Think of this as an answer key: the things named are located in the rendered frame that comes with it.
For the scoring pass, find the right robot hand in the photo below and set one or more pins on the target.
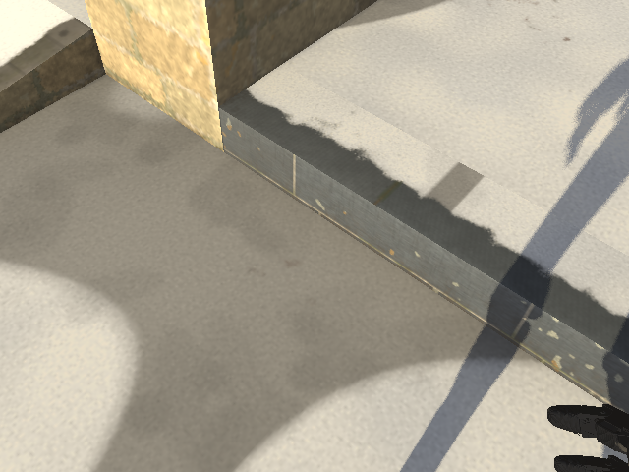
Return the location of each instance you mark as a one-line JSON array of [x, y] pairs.
[[608, 424]]

